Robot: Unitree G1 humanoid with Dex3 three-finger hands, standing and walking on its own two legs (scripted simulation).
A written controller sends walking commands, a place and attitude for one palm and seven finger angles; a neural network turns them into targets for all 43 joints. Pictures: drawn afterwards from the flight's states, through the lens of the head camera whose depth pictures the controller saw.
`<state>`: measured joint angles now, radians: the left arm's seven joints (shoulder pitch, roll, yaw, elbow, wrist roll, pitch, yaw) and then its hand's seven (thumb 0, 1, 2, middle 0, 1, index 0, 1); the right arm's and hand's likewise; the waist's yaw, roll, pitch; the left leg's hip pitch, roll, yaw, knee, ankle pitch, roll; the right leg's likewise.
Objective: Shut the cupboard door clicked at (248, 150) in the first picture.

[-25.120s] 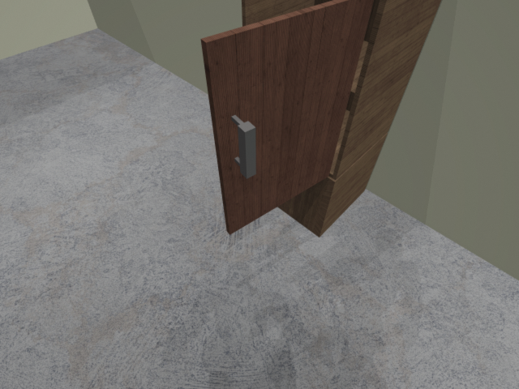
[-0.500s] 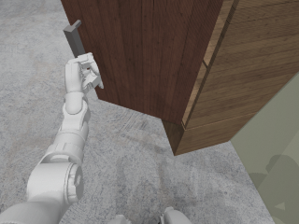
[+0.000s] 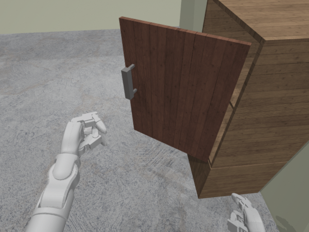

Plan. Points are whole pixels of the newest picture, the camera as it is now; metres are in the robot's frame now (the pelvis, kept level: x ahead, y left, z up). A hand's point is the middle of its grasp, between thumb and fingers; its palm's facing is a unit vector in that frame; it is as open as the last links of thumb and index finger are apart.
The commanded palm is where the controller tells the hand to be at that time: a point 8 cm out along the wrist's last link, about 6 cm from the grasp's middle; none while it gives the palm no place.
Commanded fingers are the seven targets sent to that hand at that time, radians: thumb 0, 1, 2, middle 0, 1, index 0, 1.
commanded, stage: draw the hand back to the body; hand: left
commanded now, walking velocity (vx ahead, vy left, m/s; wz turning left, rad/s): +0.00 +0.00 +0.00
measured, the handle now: (131, 81) +0.67 +0.14 +0.02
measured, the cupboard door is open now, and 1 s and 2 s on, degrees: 55 55 55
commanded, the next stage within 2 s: step back with the hand held close in 0.90 s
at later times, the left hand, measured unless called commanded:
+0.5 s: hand (18, 162) +0.21 +0.28 +0.16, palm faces +0.42 -0.82 -0.40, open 5.9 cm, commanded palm +0.15 +0.32 +0.19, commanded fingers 0.00 0.90 0.90 -0.20 -0.30 -0.20 -0.30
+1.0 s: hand (14, 163) +0.20 +0.27 +0.18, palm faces +0.45 -0.80 -0.40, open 7.4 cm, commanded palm +0.15 +0.31 +0.19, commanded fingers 0.00 0.90 0.90 -0.20 -0.30 -0.20 -0.30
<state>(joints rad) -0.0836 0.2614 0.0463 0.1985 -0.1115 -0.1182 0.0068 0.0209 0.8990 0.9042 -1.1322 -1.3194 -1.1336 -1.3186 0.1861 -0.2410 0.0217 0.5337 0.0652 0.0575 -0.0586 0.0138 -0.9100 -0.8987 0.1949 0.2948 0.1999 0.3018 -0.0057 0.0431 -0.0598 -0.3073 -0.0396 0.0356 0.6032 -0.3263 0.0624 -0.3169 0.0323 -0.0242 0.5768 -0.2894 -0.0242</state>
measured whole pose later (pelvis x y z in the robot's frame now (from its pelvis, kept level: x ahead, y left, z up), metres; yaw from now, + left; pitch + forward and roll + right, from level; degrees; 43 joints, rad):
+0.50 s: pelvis +0.02 +0.02 +0.01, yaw +1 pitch -3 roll -1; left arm 0.44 0.36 0.30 -0.35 -0.09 -0.02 0.09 0.02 0.90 0.90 -0.47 -0.59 -0.47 -0.59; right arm 0.21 -0.23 0.04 0.60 0.02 0.00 -0.05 0.02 -0.91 -0.90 0.20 0.30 0.20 0.30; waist 0.06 0.08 -0.01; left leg -0.10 -0.06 0.01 0.42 -0.27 0.08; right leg -0.09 0.01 -0.04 0.37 -0.23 0.00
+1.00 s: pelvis +0.02 +0.00 +0.01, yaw +1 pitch -4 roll -1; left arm 0.46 0.37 0.34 -0.39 -0.09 -0.05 0.10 0.02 0.89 0.90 -0.21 -0.31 -0.21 -0.31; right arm 0.21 -0.23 0.03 0.62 0.02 -0.06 -0.06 0.02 -0.91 -0.90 0.20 0.30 0.20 0.30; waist 0.05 0.08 -0.01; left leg -0.09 -0.05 0.02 0.43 -0.27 0.06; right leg -0.09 0.03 -0.03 0.39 -0.23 -0.02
